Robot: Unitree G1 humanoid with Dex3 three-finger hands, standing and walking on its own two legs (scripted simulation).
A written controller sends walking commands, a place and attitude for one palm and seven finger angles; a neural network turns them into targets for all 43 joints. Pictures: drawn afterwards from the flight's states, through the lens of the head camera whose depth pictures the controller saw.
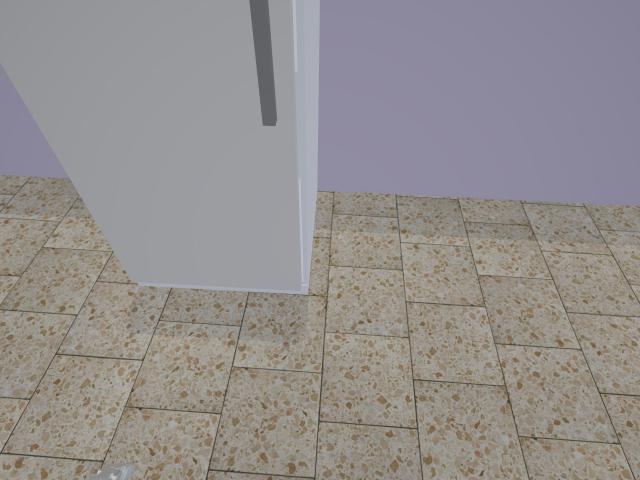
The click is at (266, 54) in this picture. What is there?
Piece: fridge door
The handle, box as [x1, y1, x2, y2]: [249, 0, 276, 125]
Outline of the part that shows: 249,0 263,125 275,125 276,111 267,0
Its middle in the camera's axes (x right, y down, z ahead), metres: -0.10 -0.39 +0.68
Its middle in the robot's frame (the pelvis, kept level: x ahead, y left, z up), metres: +0.80 +0.16 +0.22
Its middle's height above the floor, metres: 0.99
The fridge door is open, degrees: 0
